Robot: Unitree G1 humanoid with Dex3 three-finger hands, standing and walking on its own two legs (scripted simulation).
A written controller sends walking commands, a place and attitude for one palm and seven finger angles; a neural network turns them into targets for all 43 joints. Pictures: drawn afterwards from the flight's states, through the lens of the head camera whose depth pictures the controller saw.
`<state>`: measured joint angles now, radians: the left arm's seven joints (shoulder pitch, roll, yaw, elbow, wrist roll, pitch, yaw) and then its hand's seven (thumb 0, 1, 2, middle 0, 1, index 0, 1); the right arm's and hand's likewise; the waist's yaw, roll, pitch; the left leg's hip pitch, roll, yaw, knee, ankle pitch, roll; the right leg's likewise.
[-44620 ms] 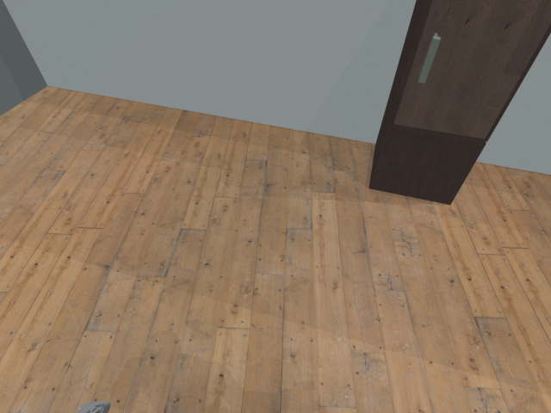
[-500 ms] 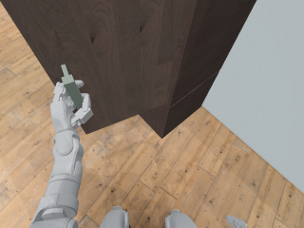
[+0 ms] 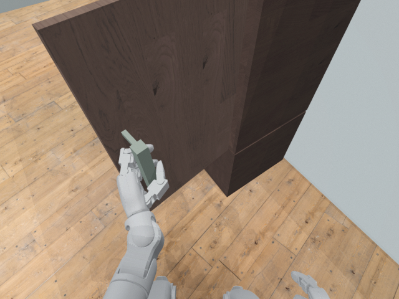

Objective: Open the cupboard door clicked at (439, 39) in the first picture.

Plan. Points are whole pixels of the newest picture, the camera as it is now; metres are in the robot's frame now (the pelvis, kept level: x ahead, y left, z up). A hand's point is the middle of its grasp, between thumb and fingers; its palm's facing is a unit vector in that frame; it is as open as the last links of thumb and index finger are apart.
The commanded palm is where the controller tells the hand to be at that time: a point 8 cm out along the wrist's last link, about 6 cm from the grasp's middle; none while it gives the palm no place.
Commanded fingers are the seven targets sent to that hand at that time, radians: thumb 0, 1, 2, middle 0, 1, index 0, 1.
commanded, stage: open thumb and fingers to let go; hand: left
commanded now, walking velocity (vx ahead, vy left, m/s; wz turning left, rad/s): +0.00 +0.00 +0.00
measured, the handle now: (141, 162) +0.38 +0.13 +0.04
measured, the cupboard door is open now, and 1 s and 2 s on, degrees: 98 98 98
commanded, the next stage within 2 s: slide the hand sideways off the handle in 0.82 s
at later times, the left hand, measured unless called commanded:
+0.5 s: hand (159, 177) +0.35 +0.09 +0.03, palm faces +0.35 -0.94 +0.00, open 12.3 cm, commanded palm +0.31 +0.14 +0.03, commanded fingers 0.00 -0.50 0.30 -0.27 -1.00 -0.27 -1.00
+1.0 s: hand (158, 183) +0.34 +0.09 +0.03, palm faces +0.19 -0.98 -0.05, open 15.2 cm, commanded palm +0.31 +0.14 +0.03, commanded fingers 0.00 -0.50 0.30 -0.15 -0.30 -0.15 -0.30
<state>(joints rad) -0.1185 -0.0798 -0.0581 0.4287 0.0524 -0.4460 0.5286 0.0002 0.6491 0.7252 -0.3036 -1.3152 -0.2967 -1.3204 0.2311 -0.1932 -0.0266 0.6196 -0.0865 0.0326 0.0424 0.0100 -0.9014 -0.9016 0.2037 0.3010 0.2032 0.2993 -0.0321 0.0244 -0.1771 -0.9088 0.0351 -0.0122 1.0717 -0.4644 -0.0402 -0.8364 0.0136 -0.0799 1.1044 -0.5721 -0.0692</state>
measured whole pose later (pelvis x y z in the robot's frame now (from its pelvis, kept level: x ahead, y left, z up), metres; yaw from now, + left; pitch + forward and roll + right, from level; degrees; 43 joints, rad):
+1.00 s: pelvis -0.03 +0.03 -0.01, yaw -1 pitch +17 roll -1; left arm -0.28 -0.02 -0.08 0.62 0.10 -0.52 0.44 -0.01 -0.49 0.30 -0.37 -0.55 -0.31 -0.57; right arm 0.20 -0.18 -0.01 0.65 -0.09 0.03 0.03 0.01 -0.90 -0.90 0.20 0.30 0.20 0.30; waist -0.04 0.02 -0.17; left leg -0.97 0.02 0.00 1.12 -0.44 0.00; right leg -0.89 0.00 -0.07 1.13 -0.53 -0.03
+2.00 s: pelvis -0.02 +0.02 -0.02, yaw +0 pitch +16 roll -1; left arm 0.23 0.18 0.01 0.11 -0.18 -0.42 -0.16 -0.01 -0.50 0.30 -0.15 -0.30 -0.15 -0.30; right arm 0.21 -0.23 0.00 0.50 0.00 -0.02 -0.03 0.01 -0.90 -0.90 0.20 0.30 0.20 0.30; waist 0.00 0.03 -0.17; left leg -0.97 0.03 -0.02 1.19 -0.50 -0.01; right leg -0.88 0.01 -0.09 1.18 -0.59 -0.04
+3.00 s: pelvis +0.01 +0.04 +0.06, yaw +0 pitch +3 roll -1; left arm 0.51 0.32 0.13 -0.28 -0.05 -0.03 0.12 -0.01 -0.12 0.46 -0.17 -0.30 -0.16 -0.31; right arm 0.25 -0.23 0.05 0.52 0.02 -0.07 -0.13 0.01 -0.90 -0.90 0.20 0.30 0.20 0.30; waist 0.03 0.06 -0.09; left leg -0.43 0.01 0.01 0.72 -0.35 0.01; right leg -0.33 0.00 -0.05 0.68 -0.41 -0.01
